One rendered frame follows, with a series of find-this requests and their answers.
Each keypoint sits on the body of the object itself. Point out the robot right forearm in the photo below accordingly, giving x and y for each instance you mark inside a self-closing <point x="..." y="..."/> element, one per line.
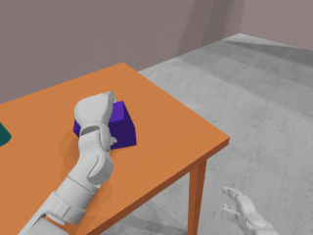
<point x="255" y="224"/>

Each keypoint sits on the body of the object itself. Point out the sponge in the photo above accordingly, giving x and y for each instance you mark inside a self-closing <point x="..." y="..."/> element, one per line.
<point x="121" y="127"/>

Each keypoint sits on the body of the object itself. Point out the table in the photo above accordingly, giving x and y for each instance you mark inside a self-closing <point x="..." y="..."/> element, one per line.
<point x="172" y="140"/>

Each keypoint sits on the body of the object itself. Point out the left robot upper arm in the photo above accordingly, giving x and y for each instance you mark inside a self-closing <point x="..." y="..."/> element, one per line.
<point x="44" y="227"/>

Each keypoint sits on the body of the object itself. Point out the left robot hand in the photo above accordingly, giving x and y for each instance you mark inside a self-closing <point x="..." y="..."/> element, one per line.
<point x="97" y="108"/>

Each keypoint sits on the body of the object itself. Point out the right robot hand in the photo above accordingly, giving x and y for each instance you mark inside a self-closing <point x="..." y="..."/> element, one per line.
<point x="243" y="205"/>

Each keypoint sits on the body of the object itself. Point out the robot left forearm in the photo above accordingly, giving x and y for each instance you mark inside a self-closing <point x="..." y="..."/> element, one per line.
<point x="94" y="167"/>

